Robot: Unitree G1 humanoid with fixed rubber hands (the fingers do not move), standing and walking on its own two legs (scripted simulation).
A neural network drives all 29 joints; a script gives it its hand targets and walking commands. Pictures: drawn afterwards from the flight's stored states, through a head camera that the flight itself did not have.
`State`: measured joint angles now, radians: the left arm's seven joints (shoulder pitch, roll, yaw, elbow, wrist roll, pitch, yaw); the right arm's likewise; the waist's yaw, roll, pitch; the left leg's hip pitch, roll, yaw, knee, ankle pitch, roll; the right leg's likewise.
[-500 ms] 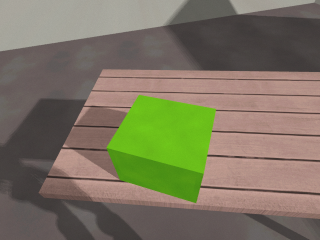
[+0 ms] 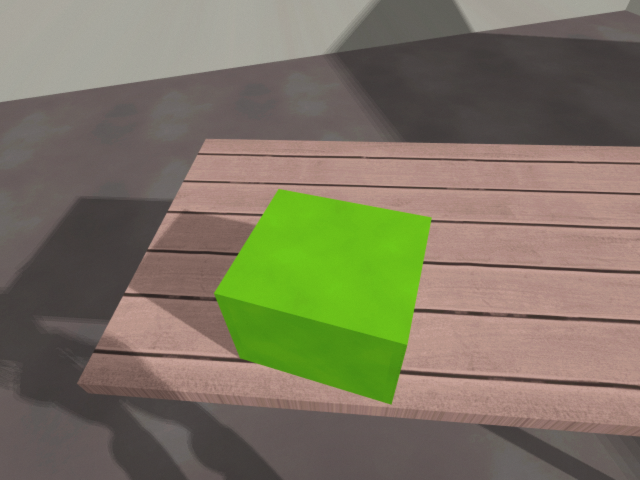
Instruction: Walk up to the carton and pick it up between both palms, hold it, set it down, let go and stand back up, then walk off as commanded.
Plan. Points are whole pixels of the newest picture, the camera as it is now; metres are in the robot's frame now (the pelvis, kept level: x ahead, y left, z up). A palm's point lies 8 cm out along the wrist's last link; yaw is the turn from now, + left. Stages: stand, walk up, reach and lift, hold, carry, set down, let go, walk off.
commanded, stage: stand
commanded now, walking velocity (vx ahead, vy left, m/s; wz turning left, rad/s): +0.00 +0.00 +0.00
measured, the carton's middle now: (331, 290) +0.39 +0.02 +0.00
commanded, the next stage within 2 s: walk off in 0.20 s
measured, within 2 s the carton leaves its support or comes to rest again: neither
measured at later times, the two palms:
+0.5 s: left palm out of the picture +0.06 +0.30 -0.11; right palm out of the picture +0.07 -0.30 -0.11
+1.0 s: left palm out of the picture -0.04 +0.39 -0.15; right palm out of the picture -0.06 -0.24 -0.08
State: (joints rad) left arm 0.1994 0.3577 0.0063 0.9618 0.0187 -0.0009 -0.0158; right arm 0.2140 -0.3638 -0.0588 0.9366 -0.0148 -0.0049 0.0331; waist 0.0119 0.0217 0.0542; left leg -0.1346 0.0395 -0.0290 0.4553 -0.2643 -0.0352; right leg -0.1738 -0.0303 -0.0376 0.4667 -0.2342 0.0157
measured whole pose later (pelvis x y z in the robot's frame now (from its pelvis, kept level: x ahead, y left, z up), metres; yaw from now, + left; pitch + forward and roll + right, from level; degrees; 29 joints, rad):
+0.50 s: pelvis -0.01 +0.00 +0.00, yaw +0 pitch -2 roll +0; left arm 0.18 0.36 0.01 0.94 0.02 0.00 -0.01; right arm 0.18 -0.37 -0.06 0.95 -0.01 0.01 0.03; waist 0.01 0.02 0.08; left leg -0.20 0.04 -0.03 0.50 -0.25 -0.02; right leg -0.21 -0.03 -0.04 0.47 -0.21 0.01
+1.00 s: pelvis -0.14 +0.07 -0.01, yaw +0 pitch -2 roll -4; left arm 0.14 0.44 0.05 0.83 0.02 0.08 0.02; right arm 0.18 -0.36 -0.06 0.81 -0.01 0.04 0.00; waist -0.01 -0.06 0.21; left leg -0.39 -0.04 -0.03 0.62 -0.20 0.07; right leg -0.45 0.13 0.15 1.24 -0.43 0.01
